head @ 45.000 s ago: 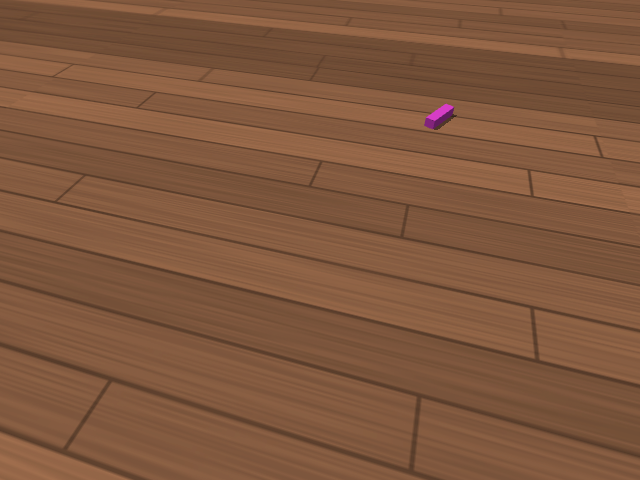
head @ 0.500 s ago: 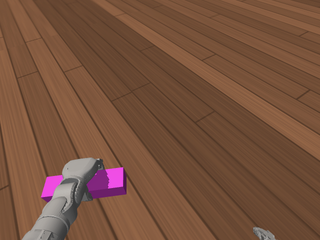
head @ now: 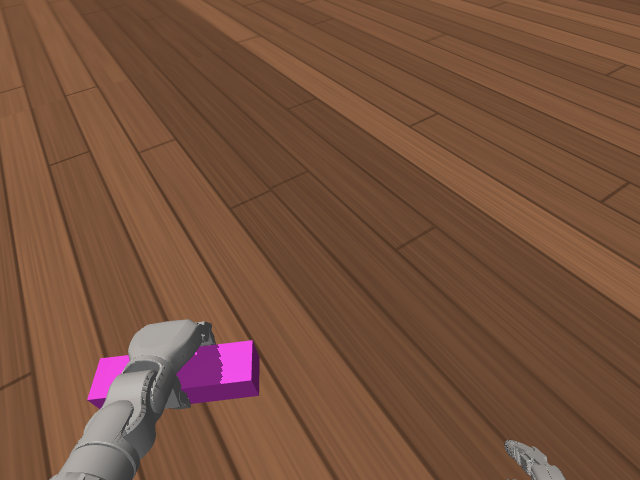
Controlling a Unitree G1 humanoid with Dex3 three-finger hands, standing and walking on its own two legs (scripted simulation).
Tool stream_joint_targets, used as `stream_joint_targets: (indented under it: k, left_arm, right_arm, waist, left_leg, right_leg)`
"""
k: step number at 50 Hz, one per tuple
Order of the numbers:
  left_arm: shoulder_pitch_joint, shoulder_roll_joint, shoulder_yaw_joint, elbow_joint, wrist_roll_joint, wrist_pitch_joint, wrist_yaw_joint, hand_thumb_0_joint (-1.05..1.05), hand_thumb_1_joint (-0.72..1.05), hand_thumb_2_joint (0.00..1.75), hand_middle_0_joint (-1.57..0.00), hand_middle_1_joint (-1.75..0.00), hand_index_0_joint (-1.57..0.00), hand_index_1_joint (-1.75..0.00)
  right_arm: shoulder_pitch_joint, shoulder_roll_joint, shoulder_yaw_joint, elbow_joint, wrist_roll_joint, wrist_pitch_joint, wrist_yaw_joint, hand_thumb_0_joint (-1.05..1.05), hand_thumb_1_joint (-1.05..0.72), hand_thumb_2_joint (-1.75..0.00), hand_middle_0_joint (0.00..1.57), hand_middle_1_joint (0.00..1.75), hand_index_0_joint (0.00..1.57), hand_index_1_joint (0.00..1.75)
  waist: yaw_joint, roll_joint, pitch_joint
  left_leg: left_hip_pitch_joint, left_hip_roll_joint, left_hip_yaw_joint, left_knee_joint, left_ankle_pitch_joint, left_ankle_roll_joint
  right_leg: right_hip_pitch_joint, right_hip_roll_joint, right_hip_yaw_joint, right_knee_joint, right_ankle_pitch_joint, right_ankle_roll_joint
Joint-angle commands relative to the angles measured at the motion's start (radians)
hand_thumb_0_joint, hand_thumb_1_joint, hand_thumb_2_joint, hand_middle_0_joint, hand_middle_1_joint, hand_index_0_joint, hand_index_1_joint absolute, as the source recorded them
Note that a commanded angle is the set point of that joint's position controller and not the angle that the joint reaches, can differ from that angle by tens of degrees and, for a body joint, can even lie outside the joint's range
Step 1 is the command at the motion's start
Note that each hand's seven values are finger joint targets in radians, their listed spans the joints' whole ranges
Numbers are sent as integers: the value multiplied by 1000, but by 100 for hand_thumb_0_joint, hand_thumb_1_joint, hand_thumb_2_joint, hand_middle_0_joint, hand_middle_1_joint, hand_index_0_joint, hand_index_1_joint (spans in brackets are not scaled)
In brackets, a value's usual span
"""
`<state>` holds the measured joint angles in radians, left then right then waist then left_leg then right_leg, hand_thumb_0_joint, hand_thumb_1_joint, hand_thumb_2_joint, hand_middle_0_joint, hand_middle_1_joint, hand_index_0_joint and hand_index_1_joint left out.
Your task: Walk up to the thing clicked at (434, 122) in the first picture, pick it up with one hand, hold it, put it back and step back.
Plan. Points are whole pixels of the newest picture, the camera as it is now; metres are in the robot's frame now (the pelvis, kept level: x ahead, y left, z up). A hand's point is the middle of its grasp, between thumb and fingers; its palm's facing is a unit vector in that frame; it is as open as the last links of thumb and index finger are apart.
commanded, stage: hold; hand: left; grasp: from above
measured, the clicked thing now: (179, 377) +0.31 +0.23 -0.07
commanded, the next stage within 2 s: crouch in 0.90 s
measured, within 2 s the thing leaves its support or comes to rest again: neither
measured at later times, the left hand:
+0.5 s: hand (172, 370) +0.29 +0.22 -0.03, palm faces -0.44 -0.06 -0.89, open 9.4 cm
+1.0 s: hand (169, 364) +0.30 +0.23 -0.03, palm faces -0.44 -0.05 -0.89, open 9.5 cm
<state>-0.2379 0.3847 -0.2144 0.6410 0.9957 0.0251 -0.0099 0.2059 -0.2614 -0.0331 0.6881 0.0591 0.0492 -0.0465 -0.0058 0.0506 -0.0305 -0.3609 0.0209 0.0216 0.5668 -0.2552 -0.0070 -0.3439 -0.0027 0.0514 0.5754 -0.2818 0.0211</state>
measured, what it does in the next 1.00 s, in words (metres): stands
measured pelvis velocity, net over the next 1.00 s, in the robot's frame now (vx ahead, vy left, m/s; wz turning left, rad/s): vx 0.01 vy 0.01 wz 0.00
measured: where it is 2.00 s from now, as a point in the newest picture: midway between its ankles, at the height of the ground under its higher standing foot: outside the picture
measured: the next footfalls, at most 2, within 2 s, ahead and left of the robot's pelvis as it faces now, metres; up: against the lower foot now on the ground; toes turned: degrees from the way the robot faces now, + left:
none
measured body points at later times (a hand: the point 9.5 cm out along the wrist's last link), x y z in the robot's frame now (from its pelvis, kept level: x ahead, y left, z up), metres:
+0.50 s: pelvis +0.00 +0.00 +0.01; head +0.01 -0.02 +0.46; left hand +0.31 +0.22 +0.02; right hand +0.15 -0.25 -0.11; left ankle +0.02 +0.13 -0.73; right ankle +0.01 -0.13 -0.73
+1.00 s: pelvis +0.01 +0.01 +0.01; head +0.02 -0.01 +0.46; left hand +0.32 +0.23 +0.02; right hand +0.15 -0.25 -0.11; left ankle +0.02 +0.13 -0.73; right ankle +0.01 -0.13 -0.73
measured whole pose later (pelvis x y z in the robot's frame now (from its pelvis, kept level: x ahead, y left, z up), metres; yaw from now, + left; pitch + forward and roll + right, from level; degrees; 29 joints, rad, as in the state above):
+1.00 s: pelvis +0.01 +0.01 +0.01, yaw +0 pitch +1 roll +0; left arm -0.25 0.40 -0.22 0.62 0.99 0.03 -0.04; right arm 0.20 -0.25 -0.03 0.68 0.07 0.08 -0.06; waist 0.01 0.05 -0.01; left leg -0.27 0.01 0.03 0.48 -0.22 0.00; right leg -0.26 -0.01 0.05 0.48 -0.25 0.03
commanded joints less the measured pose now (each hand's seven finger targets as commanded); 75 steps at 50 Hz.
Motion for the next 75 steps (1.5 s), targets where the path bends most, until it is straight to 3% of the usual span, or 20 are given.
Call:
stream_joint_targets:
  k: [1, 4, 15, 22, 26, 28, 30, 34, 40, 47, 50, 51, 53, 57, 62, 67, 70, 73, 74, 75]
  left_arm:
    - [-347, 214, 111, -224, -5, 5, 44, 0, 68, 82, -93, -91, -98, -85]
    - [-344, 221, 114, -229, -7, 2, 34, 0, 68, 80, -93, -90, -98, -85]
    - [-343, 240, 123, -274, -8, -4, 5, 0, 65, 80, -91, -90, -97, -84]
    - [-328, 201, 100, -251, -8, 8, -3, 0, 64, 84, -91, -93, -96, -87]
    - [-316, 241, 130, -268, -6, 2, -10, 0, 66, 84, -92, -92, -97, -87]
    - [-322, 204, 94, -260, -5, 0, -16, 0, 68, 85, -94, -93, -99, -88]
    - [-325, 227, 119, -243, -7, -1, -10, 0, 66, 85, -94, -91, -98, -86]
    - [-359, 218, 101, -265, 1, -16, -5, 0, 67, 88, -93, -94, -98, -90]
    - [-392, 236, 126, -255, 4, -14, 25, 0, 66, 90, -93, -95, -98, -90]
    - [-344, 203, 88, -227, -5, 1, 5, 0, 68, 89, -94, -96, -99, -91]
    - [-332, 206, 101, -220, -8, 0, 2, 0, 72, 82, -94, -97, -102, -89]
    - [-323, 196, 90, -225, -10, 0, 0, 0, 64, 81, -86, -91, -94, -85]
    - [-312, 200, 95, -202, 2, -4, 6, 0, 62, 85, -90, -91, -95, -86]
    - [-335, 192, 100, -144, 23, -30, 48, 0, 60, 87, -91, -87, -94, -84]
    - [-398, 166, 97, 28, 77, -64, 167, 0, 58, 87, -90, -88, -94, -84]
    - [-577, 137, 79, 134, 133, -67, 287, 0, 61, 90, -91, -93, -95, -89]
    - [-609, 110, 74, 257, 154, -66, 340, 0, 66, 90, -94, -94, -99, -90]
    - [-692, 170, 112, 304, 170, -65, 384, 0, 69, 92, -96, -97, -101, -92]
    - [-699, 148, 101, 346, 169, -60, 391, 0, 72, 92, -97, -97, -102, -93]
    - [-725, 170, 112, 365, 173, -58, 399, 0, 73, 94, -99, -97, -103, -93]
  right_arm:
    - [-77, -126, -41, -137, 3, -41, -12, 0, -89, -90, 20, 30, 20, 30]
    - [-88, -125, -39, -142, 5, -41, -14, 0, -89, -90, 20, 30, 20, 30]
    - [-106, -121, -33, -151, 10, -35, -19, 0, -89, -90, 20, 30, 20, 30]
    - [-105, -116, -32, -156, 12, -29, -21, 0, -89, -90, 20, 30, 20, 30]
    - [-107, -115, -33, -159, 13, -27, -20, 0, -89, -90, 20, 30, 20, 30]
    - [-116, -109, -27, -163, 13, -25, -21, 0, -90, -90, 20, 30, 20, 30]
    - [-109, -116, -31, -161, 15, -24, -21, 0, -90, -90, 20, 30, 20, 30]
    - [-97, -118, -35, -160, 11, -23, -20, 0, -89, -90, 20, 30, 20, 30]
    - [-89, -117, -39, -144, 10, -23, -20, 0, -89, -90, 20, 30, 20, 30]
    - [-90, -120, -42, -147, 12, -20, -18, 0, -89, -90, 20, 30, 20, 30]
    - [-95, -117, -39, -152, 12, -18, -19, 0, -92, -91, 20, 30, 20, 30]
    - [-93, -117, -39, -157, 13, -18, -18, 0, -88, -89, 20, 30, 20, 30]
    - [-89, -118, -39, -160, 13, -15, -19, 0, -89, -90, 20, 30, 20, 30]
    - [-75, -117, -38, -148, 8, -9, -16, 0, -89, -90, 20, 30, 20, 30]
    - [-28, -123, -48, -107, -17, -2, -1, 0, -89, -90, 20, 30, 20, 30]
    - [52, -137, -76, -60, -42, -11, 24, 0, -89, -90, 20, 30, 20, 30]
    - [77, -142, -83, -54, -52, -24, 31, 0, -89, -90, 20, 30, 20, 30]
    - [98, -153, -89, -47, -63, -35, 31, 0, -90, -90, 20, 30, 20, 30]
    - [102, -153, -89, -43, -67, -40, 31, 0, -90, -90, 20, 30, 20, 30]
    - [109, -158, -90, -38, -71, -44, 28, 0, -90, -90, 20, 30, 20, 30]
  waist:
    - [-1, -36, -257]
    - [4, -25, -239]
    - [13, -16, -239]
    - [7, -35, -230]
    - [22, -22, -235]
    - [11, -22, -212]
    - [16, -36, -209]
    - [5, -11, -239]
    - [17, -5, -269]
    - [12, -27, -239]
    - [20, -31, -229]
    - [15, -35, -235]
    - [13, -38, -214]
    - [-5, -72, -179]
    - [-39, -76, -179]
    - [-73, -4, -344]
    - [-86, -20, -376]
    - [-80, 6, -470]
    - [-95, 27, -481]
    - [-98, 36, -496]
  left_leg:
    - [169, -35, 8, -68, 179, 23]
    - [175, -35, 10, -86, 141, 22]
    - [208, -32, 10, -113, 172, 23]
    - [226, -33, 13, -119, 206, 23]
    - [222, -38, 16, -122, 208, 26]
    - [222, -35, 14, -131, 196, 24]
    - [220, -32, 8, -136, 192, 23]
    - [239, -31, 9, -133, 210, 21]
    - [250, -33, 11, -124, 248, 18]
    - [245, -30, 11, -131, 254, 21]
    - [235, -35, 14, -135, 227, 22]
    - [241, -34, 16, -135, 235, 23]
    - [231, -32, 15, -134, 241, 23]
    - [195, -38, 14, -116, 200, 24]
    - [79, -45, 15, -6, 157, 22]
    - [-52, -31, 7, 213, 146, 6]
    - [-214, -26, -3, 342, 98, 10]
    - [-344, -24, -3, 455, 55, 15]
    - [-368, -22, -11, 485, 48, 13]
    - [-414, -23, -12, 523, 28, 15]
  right_leg:
    - [56, 38, -23, -102, 176, -19]
    - [56, 37, -22, -117, 136, -22]
    - [90, 38, -28, -132, 159, -25]
    - [89, 39, -31, -144, 193, -25]
    - [111, 32, -30, -153, 196, -24]
    - [96, 36, -32, -152, 183, -26]
    - [99, 38, -34, -153, 174, -28]
    - [101, 38, -32, -149, 191, -32]
    - [121, 37, -37, -145, 227, -29]
    - [116, 37, -40, -154, 236, -29]
    - [112, 32, -35, -165, 211, -27]
    - [119, 33, -35, -161, 218, -28]
    - [104, 36, -39, -156, 224, -29]
    - [67, 28, -34, -151, 191, -26]
    - [-55, 22, -34, -61, 163, -26]
    - [-268, 30, -41, 152, 144, -38]
    - [-400, 35, -51, 272, 100, -42]
    - [-512, 39, -59, 388, 61, -45]
    - [-567, 41, -67, 428, 50, -49]
    - [-603, 40, -69, 465, 36, -50]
